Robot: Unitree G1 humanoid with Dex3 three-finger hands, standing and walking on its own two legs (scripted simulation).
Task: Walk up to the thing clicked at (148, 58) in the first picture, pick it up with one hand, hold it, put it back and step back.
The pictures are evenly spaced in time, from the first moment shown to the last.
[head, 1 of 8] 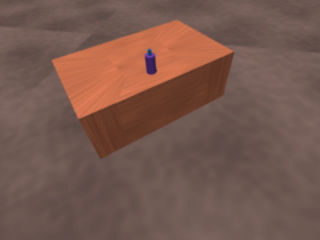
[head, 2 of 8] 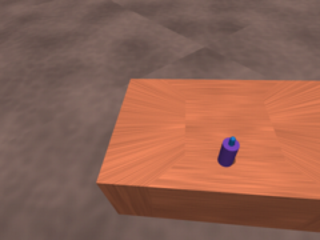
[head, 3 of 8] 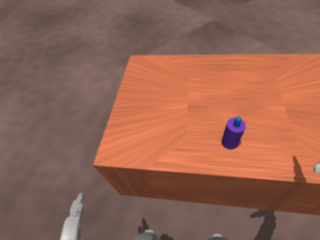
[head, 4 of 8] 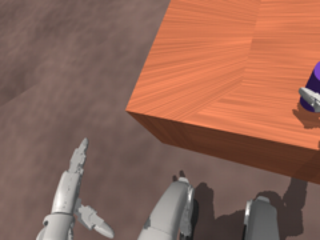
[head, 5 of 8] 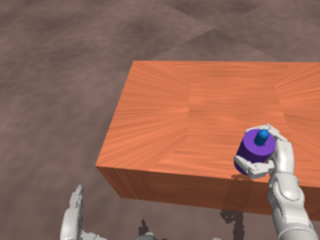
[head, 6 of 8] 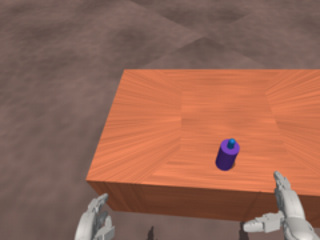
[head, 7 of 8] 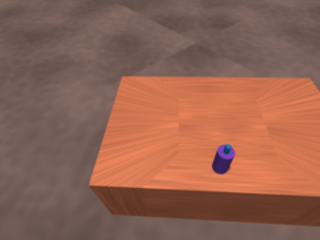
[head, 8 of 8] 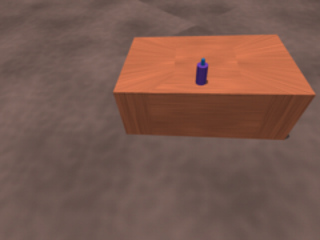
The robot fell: no
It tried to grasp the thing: yes
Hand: right
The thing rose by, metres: 0.24
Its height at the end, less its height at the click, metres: +0.00
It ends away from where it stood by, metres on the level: 0.04
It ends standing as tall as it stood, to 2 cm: yes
